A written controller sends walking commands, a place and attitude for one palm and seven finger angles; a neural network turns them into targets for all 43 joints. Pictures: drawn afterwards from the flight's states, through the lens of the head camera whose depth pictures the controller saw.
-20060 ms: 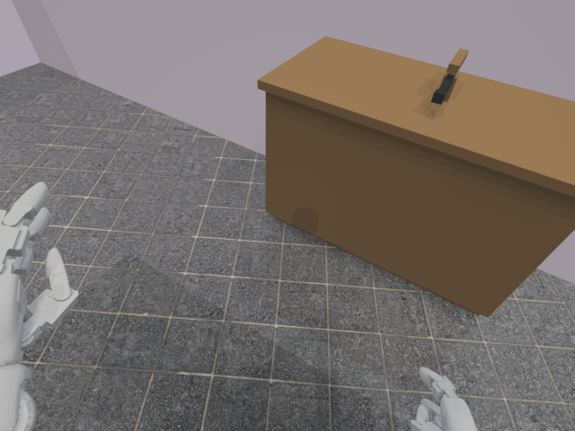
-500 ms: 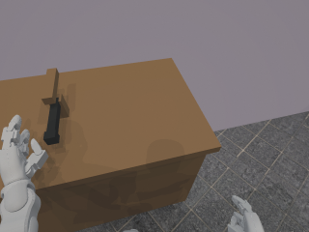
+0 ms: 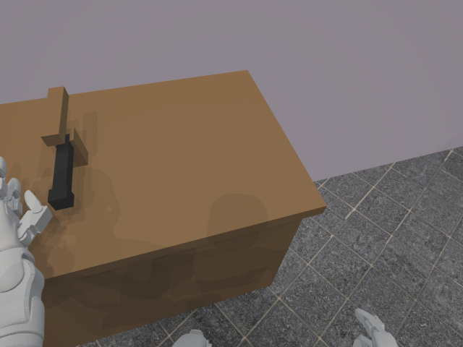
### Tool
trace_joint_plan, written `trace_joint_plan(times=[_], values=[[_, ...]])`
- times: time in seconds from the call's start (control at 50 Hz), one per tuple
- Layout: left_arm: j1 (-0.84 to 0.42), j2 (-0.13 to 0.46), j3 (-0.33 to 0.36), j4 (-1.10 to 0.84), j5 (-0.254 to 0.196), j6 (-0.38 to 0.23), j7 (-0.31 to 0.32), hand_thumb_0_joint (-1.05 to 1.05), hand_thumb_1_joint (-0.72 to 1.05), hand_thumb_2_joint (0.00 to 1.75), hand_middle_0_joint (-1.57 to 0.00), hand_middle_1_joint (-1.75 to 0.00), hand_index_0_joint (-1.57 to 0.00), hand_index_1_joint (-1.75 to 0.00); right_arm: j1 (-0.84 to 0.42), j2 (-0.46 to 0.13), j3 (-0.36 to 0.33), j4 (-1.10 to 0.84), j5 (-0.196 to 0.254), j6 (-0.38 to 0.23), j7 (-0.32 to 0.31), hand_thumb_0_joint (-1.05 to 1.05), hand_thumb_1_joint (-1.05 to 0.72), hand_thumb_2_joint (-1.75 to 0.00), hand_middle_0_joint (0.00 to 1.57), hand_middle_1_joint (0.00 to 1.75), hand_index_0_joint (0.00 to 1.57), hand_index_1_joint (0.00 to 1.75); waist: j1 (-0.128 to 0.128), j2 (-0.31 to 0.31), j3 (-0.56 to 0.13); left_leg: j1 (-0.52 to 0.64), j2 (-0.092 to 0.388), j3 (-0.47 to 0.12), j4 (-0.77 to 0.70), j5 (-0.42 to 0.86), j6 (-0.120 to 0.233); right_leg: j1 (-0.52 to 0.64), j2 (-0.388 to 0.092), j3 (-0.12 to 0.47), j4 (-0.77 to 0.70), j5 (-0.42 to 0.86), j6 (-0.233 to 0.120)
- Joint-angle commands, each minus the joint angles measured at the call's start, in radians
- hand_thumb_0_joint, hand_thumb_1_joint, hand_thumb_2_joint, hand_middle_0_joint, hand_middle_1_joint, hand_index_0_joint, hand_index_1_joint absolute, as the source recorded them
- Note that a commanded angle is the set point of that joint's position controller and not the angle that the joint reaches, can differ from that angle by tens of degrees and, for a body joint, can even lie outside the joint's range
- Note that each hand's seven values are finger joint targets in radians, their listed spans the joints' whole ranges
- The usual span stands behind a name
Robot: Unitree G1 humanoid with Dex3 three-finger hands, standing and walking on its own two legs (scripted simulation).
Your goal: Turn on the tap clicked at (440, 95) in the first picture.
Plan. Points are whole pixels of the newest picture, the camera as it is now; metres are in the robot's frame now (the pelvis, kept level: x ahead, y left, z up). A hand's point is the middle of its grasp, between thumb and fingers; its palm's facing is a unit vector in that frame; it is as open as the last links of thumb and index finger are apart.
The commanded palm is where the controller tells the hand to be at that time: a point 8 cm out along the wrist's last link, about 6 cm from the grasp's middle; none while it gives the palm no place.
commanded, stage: reach beside the lever's end, fingers flat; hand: left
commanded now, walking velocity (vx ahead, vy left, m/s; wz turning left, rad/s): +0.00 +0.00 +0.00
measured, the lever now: (61, 198) +0.33 +0.31 +0.07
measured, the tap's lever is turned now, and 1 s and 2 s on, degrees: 0 3 26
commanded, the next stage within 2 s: push the lever round in 0.34 s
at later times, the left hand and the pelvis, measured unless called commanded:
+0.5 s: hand (45, 216) +0.30 +0.32 +0.07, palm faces +0.53 -0.84 -0.11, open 7.9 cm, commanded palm +0.25 +0.35 +0.06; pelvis +0.00 +0.01 +0.00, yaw +0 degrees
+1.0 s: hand (59, 213) +0.31 +0.31 +0.06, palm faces +0.55 -0.83 -0.10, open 7.8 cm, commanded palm +0.26 +0.33 +0.06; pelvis +0.00 +0.01 +0.00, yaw +0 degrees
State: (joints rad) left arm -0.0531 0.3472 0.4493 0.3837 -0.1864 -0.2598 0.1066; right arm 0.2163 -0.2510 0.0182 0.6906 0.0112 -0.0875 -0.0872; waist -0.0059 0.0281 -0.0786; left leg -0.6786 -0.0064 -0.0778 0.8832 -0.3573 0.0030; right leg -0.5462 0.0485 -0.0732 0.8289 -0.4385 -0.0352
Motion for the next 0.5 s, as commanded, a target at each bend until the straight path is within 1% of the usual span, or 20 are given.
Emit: trace_joint_plan(times=[0.0,0.02,0.04,0.1,0.12,0.14,0.16,0.2,0.22,0.24,0.26,0.3,0.32,0.34,0.36,0.38,0.4,0.42,0.44,0.48], values=[[-0.159,0.246,0.062,-0.238,-0.016,-0.086,-0.027,0.00,0.90,0.90,-0.15,-0.15,-0.15,-0.15,-0.034,-0.147,-0.060,-0.142,0.005,-0.049,-0.005,0.00,-0.90,-0.90,0.20,0.30,0.20,0.30,0.015,0.087,-0.286,0.241,-0.003,-0.003,-0.111,0.224,0.027,0.041,-0.011,0.037,-0.126,0.268,0.005],[-0.130,0.242,0.061,-0.212,-0.013,-0.078,-0.025,0.00,0.90,0.90,-0.15,-0.15,-0.15,-0.15,-0.032,-0.148,-0.059,-0.136,0.009,-0.047,-0.004,0.00,-0.90,-0.90,0.20,0.30,0.20,0.30,0.019,0.092,-0.259,0.231,-0.003,-0.007,-0.117,0.211,0.026,0.034,-0.010,0.036,-0.129,0.253,0.004],[-0.146,0.216,0.042,-0.215,-0.021,-0.076,-0.027,0.00,0.90,0.90,-0.15,-0.15,-0.15,-0.15,-0.030,-0.147,-0.058,-0.141,0.010,-0.047,-0.002,0.00,-0.90,-0.90,0.20,0.30,0.20,0.30,0.008,0.072,-0.244,0.224,-0.004,-0.010,-0.117,0.196,0.028,0.021,-0.009,0.033,-0.131,0.245,0.006],[-0.163,0.246,0.070,-0.184,-0.032,-0.067,-0.025,0.00,0.90,0.90,-0.15,-0.15,-0.15,-0.15,-0.033,-0.153,-0.058,-0.141,0.011,-0.043,-0.008,0.00,-0.90,-0.90,0.20,0.30,0.20,0.30,0.002,0.028,-0.204,0.179,-0.005,-0.007,-0.121,0.141,0.033,0.005,-0.008,0.036,-0.143,0.201,0.011],[-0.144,0.280,0.107,-0.170,-0.023,-0.067,-0.015,0.00,0.90,0.90,-0.15,-0.15,-0.15,-0.15,-0.033,-0.153,-0.058,-0.134,0.013,-0.037,-0.011,0.00,-0.90,-0.90,0.20,0.30,0.20,0.30,0.015,0.040,-0.188,0.169,-0.004,-0.009,-0.125,0.129,0.032,0.008,-0.008,0.037,-0.144,0.184,0.008],[-0.192,0.228,0.051,-0.204,-0.022,-0.075,-0.015,0.00,0.90,0.90,-0.15,-0.15,-0.15,-0.15,-0.039,-0.148,-0.055,-0.145,0.012,-0.039,-0.009,0.00,-0.90,-0.90,0.20,0.30,0.20,0.30,-0.004,0.036,-0.196,0.179,-0.005,-0.011,-0.125,0.117,0.033,-0.009,-0.009,0.034,-0.138,0.173,0.011],[-0.186,0.255,0.081,-0.201,-0.021,-0.082,-0.008,0.00,0.90,0.90,-0.15,-0.15,-0.15,-0.15,-0.035,-0.152,-0.059,-0.143,0.008,-0.040,-0.009,0.00,-0.90,-0.90,0.20,0.30,0.20,0.30,0.006,0.031,-0.208,0.180,-0.005,-0.011,-0.123,0.120,0.033,-0.004,-0.008,0.036,-0.138,0.173,0.010],[-0.201,0.263,0.079,-0.244,-0.013,-0.104,0.001,0.00,0.90,0.90,-0.15,-0.15,-0.15,-0.15,-0.038,-0.149,-0.059,-0.146,0.003,-0.043,-0.007,0.00,-0.90,-0.90,0.20,0.30,0.20,0.30,0.006,0.075,-0.248,0.198,-0.004,-0.008,-0.114,0.134,0.032,-0.001,-0.008,0.039,-0.126,0.179,0.009],[-0.201,0.289,0.100,-0.261,0.002,-0.115,0.012,0.00,0.90,0.90,-0.15,-0.15,-0.15,-0.15,-0.039,-0.147,-0.061,-0.138,0.002,-0.041,-0.007,0.00,-0.90,-0.90,0.20,0.30,0.20,0.30,0.008,0.097,-0.253,0.214,0.000,-0.012,-0.111,0.148,0.030,-0.006,-0.007,0.038,-0.117,0.184,0.006],[-0.209,0.253,0.065,-0.282,0.004,-0.126,0.014,0.00,0.90,0.90,-0.15,-0.15,-0.15,-0.15,-0.039,-0.143,-0.060,-0.144,0.000,-0.043,-0.003,0.00,-0.90,-0.90,0.20,0.30,0.20,0.30,0.003,0.111,-0.273,0.228,-0.001,-0.014,-0.110,0.153,0.028,-0.008,-0.007,0.036,-0.111,0.185,0.006],[-0.200,0.261,0.074,-0.277,0.005,-0.132,0.016,0.00,0.90,0.90,-0.15,-0.15,-0.15,-0.15,-0.037,-0.144,-0.061,-0.141,-0.002,-0.045,-0.002,0.00,-0.90,-0.90,0.20,0.30,0.20,0.30,0.002,0.111,-0.278,0.236,0.002,-0.017,-0.108,0.162,0.026,-0.013,-0.005,0.034,-0.108,0.189,0.004],[-0.178,0.237,0.055,-0.285,-0.001,-0.135,0.008,0.00,0.90,0.90,-0.15,-0.15,-0.15,-0.15,-0.039,-0.143,-0.061,-0.140,-0.003,-0.049,0.002,0.00,-0.90,-0.90,0.20,0.30,0.20,0.30,0.002,0.123,-0.287,0.241,0.001,-0.015,-0.104,0.170,0.024,-0.011,-0.005,0.034,-0.107,0.196,0.003],[-0.146,0.263,0.081,-0.253,0.005,-0.125,0.010,0.00,0.90,0.90,-0.15,-0.15,-0.15,-0.15,-0.034,-0.146,-0.061,-0.131,0.001,-0.044,0.000,0.00,-0.90,-0.90,0.20,0.30,0.20,0.30,0.006,0.110,-0.269,0.230,0.004,-0.021,-0.109,0.162,0.024,-0.010,-0.004,0.033,-0.108,0.187,0.002],[-0.165,0.216,0.035,-0.257,-0.002,-0.117,0.001,0.00,0.90,0.90,-0.15,-0.15,-0.15,-0.15,-0.041,-0.143,-0.057,-0.140,0.004,-0.043,-0.001,0.00,-0.90,-0.90,0.20,0.30,0.20,0.30,-0.003,0.101,-0.255,0.225,0.003,-0.020,-0.114,0.151,0.024,-0.016,-0.006,0.030,-0.110,0.185,0.004],[-0.151,0.231,0.050,-0.242,-0.009,-0.106,-0.004,0.00,0.90,0.90,-0.15,-0.15,-0.15,-0.15,-0.039,-0.146,-0.059,-0.142,0.005,-0.043,-0.002,0.00,-0.90,-0.90,0.20,0.30,0.20,0.30,0.005,0.086,-0.250,0.217,0.003,-0.022,-0.119,0.145,0.023,-0.009,-0.004,0.030,-0.116,0.182,0.002],[-0.142,0.206,0.027,-0.237,-0.015,-0.091,-0.013,0.00,0.90,0.90,-0.15,-0.15,-0.15,-0.15,-0.045,-0.145,-0.057,-0.149,0.008,-0.043,-0.004,0.00,-0.90,-0.90,0.20,0.30,0.20,0.30,0.000,0.085,-0.237,0.215,0.002,-0.018,-0.124,0.132,0.025,-0.015,-0.005,0.029,-0.122,0.174,0.005],[-0.135,0.217,0.038,-0.222,-0.022,-0.076,-0.017,0.00,0.90,0.90,-0.15,-0.15,-0.15,-0.15,-0.042,-0.148,-0.055,-0.149,0.011,-0.042,-0.006,0.00,-0.90,-0.90,0.20,0.30,0.20,0.30,0.005,0.060,-0.218,0.200,0.002,-0.021,-0.132,0.121,0.025,-0.008,-0.005,0.027,-0.130,0.169,0.004],[-0.119,0.241,0.064,-0.212,-0.016,-0.064,-0.010,0.00,0.90,0.90,-0.15,-0.15,-0.15,-0.15,-0.044,-0.149,-0.056,-0.145,0.014,-0.037,-0.009,0.00,-0.90,-0.90,0.20,0.30,0.20,0.30,0.013,0.078,-0.201,0.203,0.002,-0.022,-0.137,0.121,0.025,-0.008,-0.006,0.028,-0.134,0.166,0.003],[-0.144,0.203,0.026,-0.220,-0.019,-0.056,-0.012,0.00,0.90,0.90,-0.15,-0.15,-0.15,-0.15,-0.044,-0.145,-0.051,-0.156,0.015,-0.036,-0.009,0.00,-0.90,-0.90,0.20,0.30,0.20,0.30,0.001,0.056,-0.195,0.194,-0.001,-0.022,-0.141,0.103,0.026,-0.011,-0.007,0.025,-0.135,0.156,0.006],[-0.184,0.214,0.034,-0.212,-0.023,-0.047,-0.008,0.00,0.90,0.90,-0.15,-0.15,-0.15,-0.15,-0.048,-0.148,-0.049,-0.157,0.014,-0.037,-0.013,0.00,-0.90,-0.90,0.20,0.30,0.20,0.30,-0.003,0.032,-0.183,0.179,-0.001,-0.022,-0.138,0.078,0.029,-0.020,-0.006,0.028,-0.143,0.140,0.009]])
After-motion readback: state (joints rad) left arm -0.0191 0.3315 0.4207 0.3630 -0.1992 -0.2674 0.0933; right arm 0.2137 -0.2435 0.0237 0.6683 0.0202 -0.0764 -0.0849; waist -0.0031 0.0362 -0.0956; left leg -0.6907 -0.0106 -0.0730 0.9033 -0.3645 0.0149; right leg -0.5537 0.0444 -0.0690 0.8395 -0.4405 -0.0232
